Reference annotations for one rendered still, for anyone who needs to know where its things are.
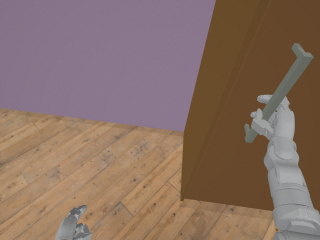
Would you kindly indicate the right robot upper arm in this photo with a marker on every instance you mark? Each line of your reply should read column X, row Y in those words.
column 292, row 235

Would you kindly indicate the robot left hand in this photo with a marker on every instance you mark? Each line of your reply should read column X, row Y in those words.
column 69, row 229

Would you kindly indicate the handle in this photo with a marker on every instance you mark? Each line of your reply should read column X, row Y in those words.
column 298, row 67

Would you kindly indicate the wardrobe door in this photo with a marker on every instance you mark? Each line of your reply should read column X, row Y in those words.
column 231, row 170

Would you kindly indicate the robot right hand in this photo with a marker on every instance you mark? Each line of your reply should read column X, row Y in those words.
column 280, row 124

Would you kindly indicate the right robot forearm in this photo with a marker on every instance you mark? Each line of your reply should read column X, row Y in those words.
column 293, row 208

